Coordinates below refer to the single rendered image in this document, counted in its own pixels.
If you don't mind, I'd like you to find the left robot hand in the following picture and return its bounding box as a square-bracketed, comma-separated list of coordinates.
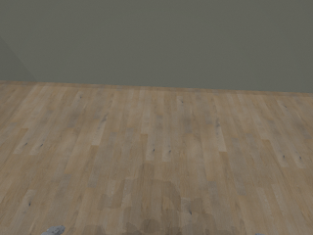
[41, 225, 66, 235]

